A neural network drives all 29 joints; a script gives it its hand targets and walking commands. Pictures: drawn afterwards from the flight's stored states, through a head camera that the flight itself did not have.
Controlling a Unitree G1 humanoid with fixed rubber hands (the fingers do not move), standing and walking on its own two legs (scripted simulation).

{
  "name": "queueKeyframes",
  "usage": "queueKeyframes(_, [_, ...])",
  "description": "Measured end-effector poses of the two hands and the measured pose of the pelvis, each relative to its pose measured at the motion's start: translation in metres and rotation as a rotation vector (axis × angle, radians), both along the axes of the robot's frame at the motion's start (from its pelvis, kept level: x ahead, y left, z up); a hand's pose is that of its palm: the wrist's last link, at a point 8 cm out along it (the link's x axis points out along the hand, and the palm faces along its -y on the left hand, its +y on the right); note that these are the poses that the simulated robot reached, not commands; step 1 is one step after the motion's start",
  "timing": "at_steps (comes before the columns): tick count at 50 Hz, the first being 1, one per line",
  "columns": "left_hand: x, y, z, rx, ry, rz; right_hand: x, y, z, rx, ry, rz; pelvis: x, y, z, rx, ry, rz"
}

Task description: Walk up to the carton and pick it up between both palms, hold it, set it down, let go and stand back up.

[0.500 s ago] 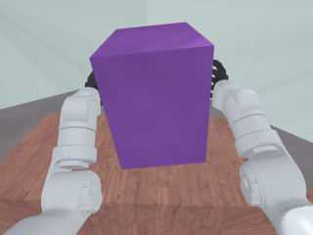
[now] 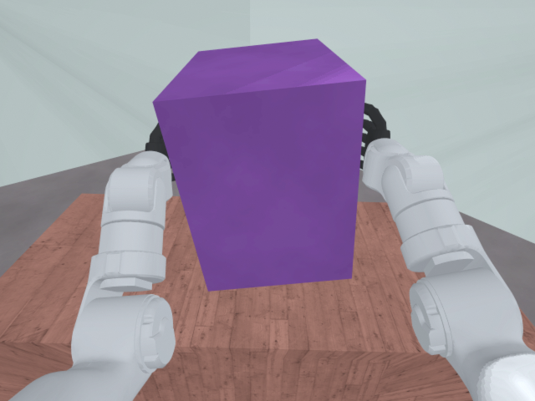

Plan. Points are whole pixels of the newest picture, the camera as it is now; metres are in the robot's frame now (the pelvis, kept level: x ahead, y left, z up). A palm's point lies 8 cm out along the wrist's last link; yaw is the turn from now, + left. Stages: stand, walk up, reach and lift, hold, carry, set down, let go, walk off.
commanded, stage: hold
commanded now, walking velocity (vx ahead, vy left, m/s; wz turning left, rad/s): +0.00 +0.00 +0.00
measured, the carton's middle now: (267, 153) +0.44 +0.00 +0.25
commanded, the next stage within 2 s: none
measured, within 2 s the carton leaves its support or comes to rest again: neither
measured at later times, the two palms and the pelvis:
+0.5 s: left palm (158, 165) +0.37 +0.16 +0.27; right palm (376, 152) +0.37 -0.15 +0.29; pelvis +0.00 +0.00 +0.00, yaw +0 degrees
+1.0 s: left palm (159, 164) +0.37 +0.16 +0.27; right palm (377, 151) +0.36 -0.16 +0.29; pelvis +0.00 +0.00 +0.00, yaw +0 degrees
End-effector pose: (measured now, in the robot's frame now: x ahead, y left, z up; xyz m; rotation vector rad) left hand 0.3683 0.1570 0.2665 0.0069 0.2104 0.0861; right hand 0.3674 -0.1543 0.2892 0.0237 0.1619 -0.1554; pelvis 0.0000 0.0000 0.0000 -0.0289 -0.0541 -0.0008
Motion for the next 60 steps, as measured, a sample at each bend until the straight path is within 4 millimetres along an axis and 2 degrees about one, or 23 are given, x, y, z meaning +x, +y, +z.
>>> queueKeyframes(60, [-0.0004, -0.0012, 0.0004, 0.002, -0.001, -0.006, -0.0018, -0.0010, 0.0019, -0.002, 0.003, -0.005, -0.0009, -0.0004, 0.0002, 0.000, 0.008, 0.002])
